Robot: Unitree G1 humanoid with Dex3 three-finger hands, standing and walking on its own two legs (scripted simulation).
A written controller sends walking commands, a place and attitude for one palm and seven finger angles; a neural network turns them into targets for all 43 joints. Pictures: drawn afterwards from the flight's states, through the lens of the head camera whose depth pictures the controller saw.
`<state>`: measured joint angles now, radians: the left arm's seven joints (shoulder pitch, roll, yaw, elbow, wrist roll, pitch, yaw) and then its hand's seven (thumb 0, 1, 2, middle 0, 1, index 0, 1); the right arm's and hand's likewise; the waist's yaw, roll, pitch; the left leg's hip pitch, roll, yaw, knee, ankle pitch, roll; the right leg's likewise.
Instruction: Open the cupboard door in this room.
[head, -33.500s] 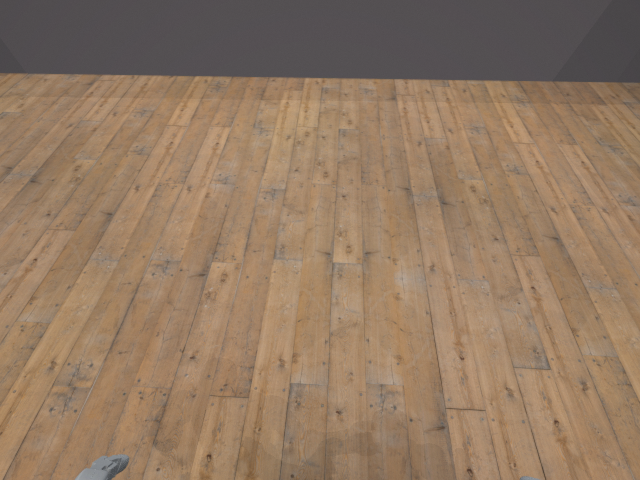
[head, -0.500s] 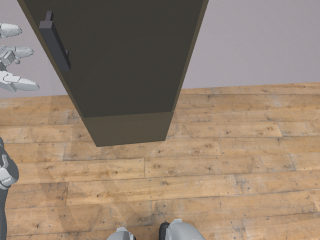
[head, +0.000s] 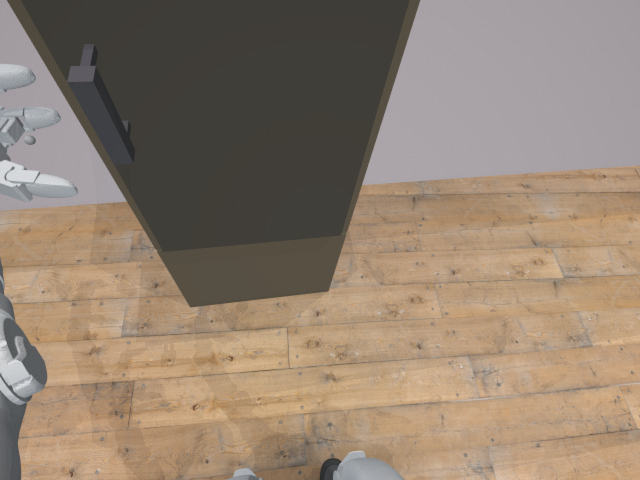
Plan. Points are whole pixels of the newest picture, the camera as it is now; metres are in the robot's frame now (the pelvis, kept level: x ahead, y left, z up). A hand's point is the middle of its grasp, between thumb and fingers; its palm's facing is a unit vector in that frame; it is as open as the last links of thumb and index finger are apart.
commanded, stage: move the hooked fingers beside the handle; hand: left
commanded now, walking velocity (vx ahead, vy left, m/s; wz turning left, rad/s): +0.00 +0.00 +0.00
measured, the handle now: (107, 107) +0.54 +0.23 +0.10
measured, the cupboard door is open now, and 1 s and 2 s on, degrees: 0 0 0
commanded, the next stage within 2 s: slide the fingers in behind the handle in 1.30 s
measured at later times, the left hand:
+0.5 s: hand (34, 140) +0.48 +0.28 +0.12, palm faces +0.08 -1.00 +0.00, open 14.0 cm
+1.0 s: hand (43, 140) +0.49 +0.28 +0.11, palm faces +0.05 -1.00 +0.00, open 14.0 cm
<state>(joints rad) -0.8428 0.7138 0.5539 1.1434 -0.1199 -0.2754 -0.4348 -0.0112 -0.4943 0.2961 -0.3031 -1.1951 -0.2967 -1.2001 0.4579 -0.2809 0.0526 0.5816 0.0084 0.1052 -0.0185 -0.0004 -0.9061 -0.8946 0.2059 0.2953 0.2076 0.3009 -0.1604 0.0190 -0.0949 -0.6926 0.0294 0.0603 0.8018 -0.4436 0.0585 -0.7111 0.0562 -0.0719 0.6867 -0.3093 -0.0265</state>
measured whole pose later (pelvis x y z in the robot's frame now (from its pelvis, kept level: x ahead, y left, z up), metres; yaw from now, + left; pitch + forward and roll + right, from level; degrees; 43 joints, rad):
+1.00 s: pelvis -0.02 +0.01 -0.01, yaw +1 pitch +20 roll -4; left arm -0.97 0.74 0.50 1.23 -0.09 -0.28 -0.44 -0.01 -0.50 0.30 -0.30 -1.20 -0.30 -1.20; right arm 0.44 -0.30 0.06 0.60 0.00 0.08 -0.04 0.00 -0.91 -0.89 0.21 0.30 0.21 0.30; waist -0.19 0.01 -0.08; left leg -0.77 0.02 0.04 0.86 -0.44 0.06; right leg -0.78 0.04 -0.09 0.73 -0.30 -0.02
